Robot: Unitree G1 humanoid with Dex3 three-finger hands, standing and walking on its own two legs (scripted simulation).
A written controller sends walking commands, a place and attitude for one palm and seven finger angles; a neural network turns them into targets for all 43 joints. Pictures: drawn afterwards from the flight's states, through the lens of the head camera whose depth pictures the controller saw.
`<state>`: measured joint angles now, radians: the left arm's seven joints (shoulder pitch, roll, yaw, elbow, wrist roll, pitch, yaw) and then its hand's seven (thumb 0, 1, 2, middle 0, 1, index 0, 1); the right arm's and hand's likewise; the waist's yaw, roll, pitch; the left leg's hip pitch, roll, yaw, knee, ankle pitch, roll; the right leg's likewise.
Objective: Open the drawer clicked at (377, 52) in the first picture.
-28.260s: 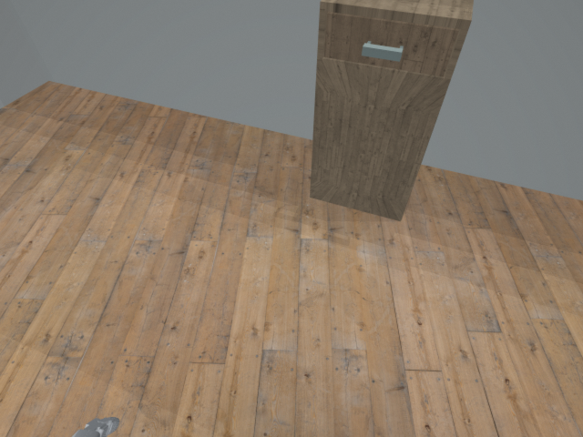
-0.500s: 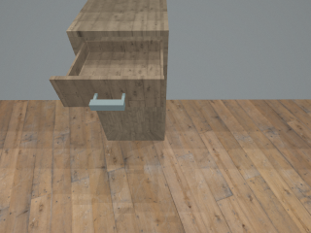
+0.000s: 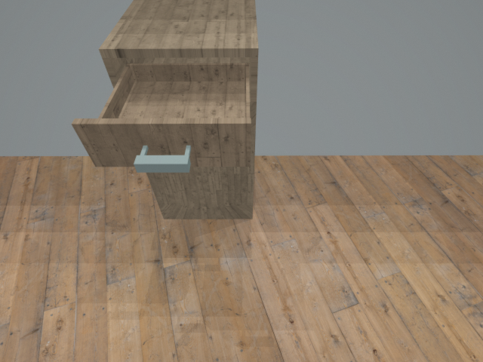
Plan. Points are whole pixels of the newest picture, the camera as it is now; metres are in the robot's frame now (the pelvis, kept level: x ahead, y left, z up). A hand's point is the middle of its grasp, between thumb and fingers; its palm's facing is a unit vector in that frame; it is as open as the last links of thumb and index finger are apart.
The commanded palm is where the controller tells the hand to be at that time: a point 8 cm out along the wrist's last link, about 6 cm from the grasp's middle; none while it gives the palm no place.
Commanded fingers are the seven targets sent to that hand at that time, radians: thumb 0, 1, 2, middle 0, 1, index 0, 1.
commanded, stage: look to check the result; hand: left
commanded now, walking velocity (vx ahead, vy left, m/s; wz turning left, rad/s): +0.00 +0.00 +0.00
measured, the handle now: (164, 156) +0.54 +0.21 +0.00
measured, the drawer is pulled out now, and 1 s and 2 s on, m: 0.30 0.30 0.30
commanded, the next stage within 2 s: stand and wait in 0.46 s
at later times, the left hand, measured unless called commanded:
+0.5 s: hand out of the picture +0.04 +0.18 -0.17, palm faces +0.04 -0.97 -0.24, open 7.3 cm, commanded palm none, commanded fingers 0.00 0.90 0.90 -0.20 -0.30 -0.20 -0.30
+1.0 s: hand out of the picture +0.08 +0.21 -0.16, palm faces +0.02 -0.96 -0.29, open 7.3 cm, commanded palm none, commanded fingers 0.00 0.90 0.90 -0.20 -0.30 -0.20 -0.30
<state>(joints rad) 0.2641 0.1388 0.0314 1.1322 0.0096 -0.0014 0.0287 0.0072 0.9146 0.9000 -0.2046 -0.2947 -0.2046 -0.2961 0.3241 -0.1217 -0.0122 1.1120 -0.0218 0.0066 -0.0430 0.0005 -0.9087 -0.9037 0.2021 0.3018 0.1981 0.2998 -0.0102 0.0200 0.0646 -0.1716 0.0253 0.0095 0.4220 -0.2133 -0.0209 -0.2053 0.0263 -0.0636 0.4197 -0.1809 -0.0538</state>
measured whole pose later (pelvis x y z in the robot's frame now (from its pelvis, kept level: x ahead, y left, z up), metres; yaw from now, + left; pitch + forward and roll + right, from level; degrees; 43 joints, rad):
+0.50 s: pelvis +0.01 -0.01 +0.00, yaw +0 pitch -2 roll +0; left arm 0.21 0.18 0.04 1.13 0.01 -0.01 0.02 0.01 0.91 0.90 -0.21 -0.29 -0.21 -0.30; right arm 0.26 -0.17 -0.01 1.11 -0.02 0.00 -0.04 0.00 -0.91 -0.90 0.20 0.30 0.20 0.30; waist -0.01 0.02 0.08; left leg -0.14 0.04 0.00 0.40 -0.22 -0.03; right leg -0.17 0.04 -0.07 0.39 -0.18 -0.07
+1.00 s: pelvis +0.02 -0.01 +0.00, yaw +0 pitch -2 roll +0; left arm 0.15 0.25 0.03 1.13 0.01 -0.02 0.02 0.01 0.91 0.90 -0.21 -0.30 -0.21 -0.30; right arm 0.18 -0.25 -0.01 1.11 -0.02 0.00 -0.03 0.00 -0.91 -0.90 0.20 0.30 0.20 0.30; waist -0.01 0.02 0.07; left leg -0.10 0.04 0.00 0.34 -0.21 -0.04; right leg -0.13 0.05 -0.07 0.34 -0.18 -0.07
